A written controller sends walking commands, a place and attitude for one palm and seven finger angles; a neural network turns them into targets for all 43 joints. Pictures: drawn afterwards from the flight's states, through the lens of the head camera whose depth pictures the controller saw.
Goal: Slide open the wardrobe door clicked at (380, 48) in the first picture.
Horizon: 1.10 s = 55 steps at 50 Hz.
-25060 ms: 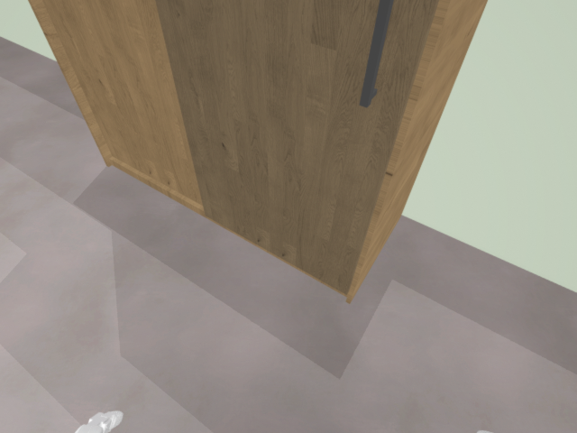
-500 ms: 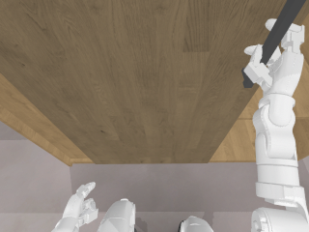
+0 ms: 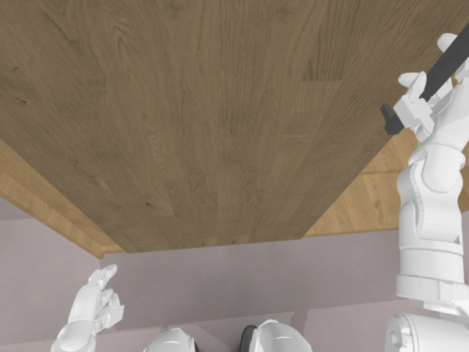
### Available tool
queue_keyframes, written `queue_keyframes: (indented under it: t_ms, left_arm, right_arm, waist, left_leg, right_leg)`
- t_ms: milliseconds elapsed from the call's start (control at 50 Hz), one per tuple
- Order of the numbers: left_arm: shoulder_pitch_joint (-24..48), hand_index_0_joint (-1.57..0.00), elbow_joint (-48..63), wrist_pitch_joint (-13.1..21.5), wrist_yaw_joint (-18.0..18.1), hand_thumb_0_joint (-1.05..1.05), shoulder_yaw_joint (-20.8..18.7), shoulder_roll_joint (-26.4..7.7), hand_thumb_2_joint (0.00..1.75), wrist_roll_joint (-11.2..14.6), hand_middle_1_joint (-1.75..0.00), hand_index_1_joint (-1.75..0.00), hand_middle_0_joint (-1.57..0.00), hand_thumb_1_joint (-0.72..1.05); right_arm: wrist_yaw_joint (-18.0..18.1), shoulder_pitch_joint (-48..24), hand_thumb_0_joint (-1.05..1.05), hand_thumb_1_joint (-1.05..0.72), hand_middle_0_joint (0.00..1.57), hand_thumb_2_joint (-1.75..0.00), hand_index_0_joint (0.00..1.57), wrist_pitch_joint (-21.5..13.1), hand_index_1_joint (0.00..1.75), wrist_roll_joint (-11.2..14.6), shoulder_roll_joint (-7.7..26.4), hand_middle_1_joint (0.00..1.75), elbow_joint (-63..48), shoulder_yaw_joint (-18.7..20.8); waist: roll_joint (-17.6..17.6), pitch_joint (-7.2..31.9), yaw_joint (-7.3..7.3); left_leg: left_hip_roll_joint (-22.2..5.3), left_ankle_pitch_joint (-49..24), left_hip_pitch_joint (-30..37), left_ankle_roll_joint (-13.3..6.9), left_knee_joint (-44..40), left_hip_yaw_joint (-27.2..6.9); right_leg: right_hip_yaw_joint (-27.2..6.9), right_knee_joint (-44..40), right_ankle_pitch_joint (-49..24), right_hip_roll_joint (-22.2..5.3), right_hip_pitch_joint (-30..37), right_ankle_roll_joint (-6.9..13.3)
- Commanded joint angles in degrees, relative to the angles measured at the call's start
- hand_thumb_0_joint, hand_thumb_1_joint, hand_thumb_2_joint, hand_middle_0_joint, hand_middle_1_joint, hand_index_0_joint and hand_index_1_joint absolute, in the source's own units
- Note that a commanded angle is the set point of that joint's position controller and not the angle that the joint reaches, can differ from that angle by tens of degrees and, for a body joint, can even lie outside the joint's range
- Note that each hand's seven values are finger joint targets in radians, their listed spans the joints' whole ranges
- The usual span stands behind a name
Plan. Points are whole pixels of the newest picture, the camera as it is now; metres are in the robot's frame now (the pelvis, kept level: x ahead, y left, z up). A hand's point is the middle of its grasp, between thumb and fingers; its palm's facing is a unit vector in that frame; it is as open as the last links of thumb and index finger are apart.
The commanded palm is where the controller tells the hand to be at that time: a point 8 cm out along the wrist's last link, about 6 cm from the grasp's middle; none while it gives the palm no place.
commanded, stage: step sideways, sliding the door along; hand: right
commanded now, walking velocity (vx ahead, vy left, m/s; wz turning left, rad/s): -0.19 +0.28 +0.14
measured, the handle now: (427, 72) +0.46 -0.26 +0.19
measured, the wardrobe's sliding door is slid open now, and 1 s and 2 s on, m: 0.58 0.58 0.58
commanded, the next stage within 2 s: stop walking and hold the door there in 0.12 s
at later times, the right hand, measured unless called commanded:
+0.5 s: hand (407, 101) +0.42 -0.23 +0.18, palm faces +0.56 +0.76 -0.32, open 7.2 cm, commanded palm +0.38 -0.25 +0.15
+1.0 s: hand (412, 100) +0.42 -0.23 +0.18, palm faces +0.45 +0.87 -0.20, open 6.7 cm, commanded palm +0.38 -0.25 +0.15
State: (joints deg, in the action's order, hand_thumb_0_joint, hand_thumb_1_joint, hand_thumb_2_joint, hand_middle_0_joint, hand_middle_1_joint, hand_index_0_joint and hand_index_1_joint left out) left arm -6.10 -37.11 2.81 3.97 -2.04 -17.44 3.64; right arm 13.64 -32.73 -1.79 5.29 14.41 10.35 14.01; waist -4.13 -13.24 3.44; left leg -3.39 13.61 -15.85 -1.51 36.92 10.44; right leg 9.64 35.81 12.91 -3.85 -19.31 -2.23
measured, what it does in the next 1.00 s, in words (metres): steps on the spot: right foot, then left foot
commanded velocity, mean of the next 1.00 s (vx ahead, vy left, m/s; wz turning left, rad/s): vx -0.02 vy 0.00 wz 0.03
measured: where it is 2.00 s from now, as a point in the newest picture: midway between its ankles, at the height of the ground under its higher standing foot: outside the picture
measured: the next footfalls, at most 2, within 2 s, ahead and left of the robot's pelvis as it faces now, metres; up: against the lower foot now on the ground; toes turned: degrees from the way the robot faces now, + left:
right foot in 0.02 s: +0.07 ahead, -0.09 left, +0.00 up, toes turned -11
left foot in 0.44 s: +0.10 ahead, +0.24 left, +0.00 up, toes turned +13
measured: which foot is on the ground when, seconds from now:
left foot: down 0.00-0.00, up 0.02-0.42, down 0.44-0.80, up 0.82-1.00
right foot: up 0.00-0.00, down 0.02-0.42, up 0.44-0.76, down 0.78-1.00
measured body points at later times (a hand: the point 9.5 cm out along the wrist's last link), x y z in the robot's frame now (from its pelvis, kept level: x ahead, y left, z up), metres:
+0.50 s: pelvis +0.03 +0.10 -0.02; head +0.06 +0.14 +0.43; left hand +0.21 +0.36 -0.11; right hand +0.39 -0.26 +0.20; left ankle +0.06 +0.23 -0.74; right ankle +0.01 -0.06 -0.70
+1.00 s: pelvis -0.01 +0.06 +0.01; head -0.03 +0.04 +0.46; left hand +0.00 +0.33 -0.10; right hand +0.39 -0.27 +0.20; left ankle -0.04 +0.18 -0.72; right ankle +0.04 -0.03 -0.74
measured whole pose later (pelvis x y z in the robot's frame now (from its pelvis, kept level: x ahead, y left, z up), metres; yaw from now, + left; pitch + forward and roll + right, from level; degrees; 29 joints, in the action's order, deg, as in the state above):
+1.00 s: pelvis -0.01 +0.06 +0.01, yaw +12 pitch +0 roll +2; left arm -21.1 -41.7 1.8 4.6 1.5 -14.0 2.7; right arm 7.3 -26.1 -7.8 1.9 35.2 40.9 25.5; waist -0.9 2.9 -1.9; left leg -0.2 18.7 -14.5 1.1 32.6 4.6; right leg 6.6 27.7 12.2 -4.1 -15.2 1.5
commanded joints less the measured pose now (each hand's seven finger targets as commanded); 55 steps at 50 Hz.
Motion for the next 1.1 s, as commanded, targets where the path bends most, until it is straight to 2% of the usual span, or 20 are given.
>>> queue_keyframes:
  t_ms: [0,60,200,220,240,280,320,360,380,400,420,460,520,680,720,780,840,940,1060,1080]
  left_arm:
    - [0.2,-0.20,9.1,2.9,-2.5,0.00,-2.8,-4.0,0.90,-0.9,-0.30,-0.30,-0.20,0.90]
    - [1.4,-0.20,9.9,4.1,-4.6,0.00,-3.0,-4.0,0.90,-0.8,-0.30,-0.30,-0.20,0.90]
    - [-0.6,-0.20,10.8,6.3,-5.0,0.00,-3.6,-3.7,0.90,-1.5,-0.30,-0.30,-0.20,0.90]
    - [-3.6,-0.20,6.1,4.8,-3.1,0.00,-4.4,-6.8,0.90,-2.5,-0.30,-0.30,-0.20,0.90]
    - [-4.5,-0.20,9.2,3.9,-3.0,0.00,-3.1,-4.5,0.90,-2.0,-0.30,-0.30,-0.20,0.90]
    - [-1.9,-0.20,9.6,5.2,-3.0,0.00,-2.0,-3.8,0.90,-1.5,-0.30,-0.30,-0.20,0.90]
    - [-2.9,-0.20,8.7,6.2,-2.5,0.00,-1.7,-4.7,0.90,-1.3,-0.30,-0.30,-0.20,0.90]
    - [-2.9,-0.20,8.5,6.2,-2.7,0.00,-1.0,-4.8,0.90,-0.8,-0.30,-0.30,-0.20,0.90]
    - [-3.3,-0.20,8.2,5.4,-2.1,0.00,-1.0,-4.4,0.90,-0.7,-0.30,-0.30,-0.20,0.90]
    - [-0.9,-0.20,9.3,4.3,-1.1,0.00,-0.2,-2.6,0.90,-0.9,-0.30,-0.30,-0.20,0.90]
    - [-0.5,-0.20,9.0,3.4,0.1,0.00,0.5,-3.6,0.90,-1.2,-0.30,-0.30,-0.20,0.90]
    - [-2.7,-0.20,6.2,3.4,0.0,0.00,0.8,-4.6,0.90,-0.7,-0.30,-0.30,-0.20,0.90]
    - [0.6,-0.20,4.5,3.9,0.7,0.00,-0.2,-6.2,0.90,-0.2,-0.30,-0.30,-0.20,0.90]
    - [-4.0,-0.20,2.7,2.9,1.3,0.00,-1.2,-8.0,0.90,-0.8,-0.30,-0.30,-0.20,0.90]
    - [-4.7,-0.20,2.0,2.4,1.3,0.00,-2.0,-9.2,0.90,-1.0,-0.30,-0.30,-0.20,0.90]
    - [-5.8,-0.20,4.4,1.7,1.3,0.00,-1.6,-9.9,0.90,-0.5,-0.30,-0.30,-0.20,0.90]
    - [-6.4,-0.20,2.8,1.2,1.9,0.00,-1.2,-8.3,0.90,-1.5,-0.30,-0.30,-0.20,0.90]
    - [-9.5,-0.20,2.4,1.5,1.7,0.00,-0.5,-9.1,0.90,-1.2,-0.30,-0.30,-0.20,0.90]
    - [-10.4,-0.20,2.0,1.4,2.0,0.00,-0.3,-8.7,0.90,-2.3,-0.30,-0.30,-0.20,0.90]
    - [-10.9,-0.20,1.3,1.1,2.1,0.00,-0.5,-9.0,0.90,-1.5,-0.30,-0.30,-0.20,0.90]
  right_arm:
    - [-8.8,-25.7,0.00,-0.90,0.45,-0.90,0.45,-11.2,1.40,-1.1,-3.5,1.40,-26.5,-17.7]
    - [-9.6,-30.8,0.00,-0.90,0.45,-0.90,0.45,-10.6,1.40,-2.8,-2.8,1.40,-30.0,-17.2]
    - [-11.3,-25.3,0.00,-0.90,0.45,-0.90,0.45,-7.6,1.40,-2.9,1.3,1.40,-24.5,-14.4]
    - [-8.2,-11.1,0.00,-0.90,0.45,-0.90,0.45,-6.8,1.40,-5.0,32.9,1.40,-1.5,17.3]
    - [-9.3,-10.7,0.00,-0.90,0.45,-0.90,0.45,-7.1,1.40,-4.7,24.5,1.40,-3.7,7.3]
    - [-10.0,-14.4,0.00,-0.90,0.45,-0.90,0.45,-8.0,1.40,-3.8,21.0,1.40,-6.2,3.5]
    - [-9.5,-12.4,0.00,-0.90,0.45,-0.90,0.45,-9.0,1.40,-3.9,25.7,1.40,-2.6,7.1]
    - [-9.1,-7.9,0.00,-0.90,0.45,-0.90,0.45,-9.3,1.40,-4.4,28.6,1.40,2.6,10.0]
    - [-8.8,-7.0,0.00,-0.90,0.45,-0.90,0.45,-9.6,1.40,-5.5,34.0,1.40,6.3,13.7]
    - [-8.4,-4.5,0.00,-0.90,0.45,-0.90,0.45,-9.5,1.40,-6.2,41.0,1.40,10.7,18.7]
    - [-7.8,0.6,0.00,-0.90,0.45,-0.90,0.45,-7.3,1.40,-5.5,43.6,1.40,18.9,22.0]
    - [-7.0,-0.4,0.00,-0.90,0.45,-0.90,0.45,-7.3,1.40,-5.8,46.6,1.40,19.6,26.3]
    - [-6.1,-2.2,0.00,-0.90,0.45,-0.90,0.45,-8.4,1.40,-3.1,39.3,1.40,19.3,23.6]
    - [-6.4,-5.3,0.00,-0.90,0.45,-0.90,0.45,-8.4,1.40,-4.4,36.6,1.40,19.9,18.2]
    - [-6.3,-6.2,0.00,-0.90,0.45,-0.90,0.45,-9.3,1.40,-4.0,34.9,1.40,17.9,15.7]
    - [-6.8,-7.6,0.00,-0.90,0.45,-0.90,0.45,-9.8,1.40,-4.1,30.3,1.40,15.6,10.8]
    - [-6.4,-6.5,0.00,-0.90,0.45,-0.90,0.45,-8.9,1.40,-5.2,35.1,1.40,20.5,13.6]
    - [-7.6,-6.6,0.00,-0.90,0.45,-0.90,0.45,-7.7,1.40,-4.8,32.1,1.40,23.0,10.1]
    - [-7.4,-6.0,0.00,-0.90,0.45,-0.90,0.45,-7.9,1.40,-6.0,39.5,1.40,31.8,15.9]
    - [-7.3,-5.9,0.00,-0.90,0.45,-0.90,0.45,-7.7,1.40,-5.2,41.3,1.40,33.5,18.0]
  waist:
    - [-6.0,42.8,-4.41]
    - [-10.4,35.3,-5.31]
    - [-16.9,31.8,-4.67]
    - [-16.8,32.7,-2.93]
    - [-18.4,31.9,-3.22]
    - [-24.0,29.7,-3.99]
    - [-24.3,28.5,-3.97]
    - [-15.1,29.4,-2.63]
    - [-2.8,30.0,-2.59]
    - [15.5,31.2,-1.65]
    - [14.1,29.0,-1.14]
    - [14.8,27.1,-3.36]
    - [24.5,30.2,-2.79]
    - [13.8,28.2,-3.25]
    - [4.5,25.3,-4.70]
    - [-9.8,21.4,-3.39]
    - [-9.6,18.5,-3.71]
    - [-7.2,21.9,-4.27]
    - [-1.6,24.2,-5.54]
    - [4.6,26.7,-4.62]
  left_leg:
    - [0.7,24.5,-16.4,2.8,29.9,-14.9]
    - [0.2,19.2,-20.4,2.8,30.7,-13.5]
    - [4.2,3.5,-12.2,4.6,20.4,-3.5]
    - [5.0,3.5,-13.7,5.7,21.3,-2.6]
    - [4.6,6.3,-13.0,5.4,17.0,-2.3]
    - [4.7,5.3,-11.3,4.9,9.2,-1.1]
    - [5.6,2.1,-7.4,4.3,1.5,-0.2]
    - [4.5,-10.6,3.0,3.8,-11.9,-1.1]
    - [-0.7,-27.5,9.8,2.4,-15.3,-6.5]
    - [-13.8,-56.5,20.2,-3.0,-11.0,-23.3]
    - [-19.7,-64.9,16.8,-5.3,-11.0,-27.4]
    - [-20.8,-48.9,14.8,-6.6,-13.0,-27.9]
    - [-16.7,-53.9,20.1,-5.6,-8.4,-18.6]
    - [-12.6,-12.9,5.8,-4.3,-15.9,-16.3]
    - [-8.6,0.8,-1.0,-1.8,-14.7,-13.0]
    - [3.3,10.5,-2.0,2.2,2.6,-7.2]
    - [1.7,8.3,-2.6,2.4,12.0,-9.7]
    - [3.1,5.1,0.1,2.7,-8.8,-5.0]
    - [-4.2,-11.8,6.6,0.0,-12.2,-10.1]
    - [-3.6,-12.2,7.1,0.4,-12.1,-10.7]
  right_leg:
    - [-25.5,-5.0,-80.2,-31.4,45.4,14.6]
    - [-13.8,-6.6,-61.3,-26.7,38.3,11.1]
    - [-0.4,-10.2,-55.0,-18.3,31.8,5.0]
    - [1.7,-11.4,-54.8,-18.5,32.7,5.1]
    - [-0.4,-9.5,-54.7,-18.3,31.1,5.8]
    - [2.8,-9.4,-49.4,-17.7,29.6,5.0]
    - [4.6,-7.1,-44.6,-15.8,28.1,3.5]
    - [3.3,2.4,-32.5,-12.5,22.5,2.4]
    - [2.7,10.9,-14.4,-7.8,14.8,1.4]
    - [-0.2,23.3,20.3,0.0,-3.7,0.6]
    - [-8.5,29.4,25.5,2.2,-8.0,1.0]
    - [-10.6,33.1,20.3,-0.5,-11.4,-0.7]
    - [-12.6,34.8,16.9,1.3,-12.4,-0.8]
    - [-6.9,1.7,7.6,2.1,3.5,1.4]
    - [-5.6,-9.1,-1.1,1.1,12.1,1.1]
    - [-25.5,-23.4,2.1,-15.1,2.5,9.3]
    - [-22.3,-23.4,-0.9,-14.8,-0.3,10.3]
    - [-12.9,-14.9,-17.7,-10.1,11.1,6.6]
    - [-8.4,-10.5,-10.0,-5.8,5.2,2.7]
    - [-8.4,-8.8,-10.8,-5.8,5.9,3.0]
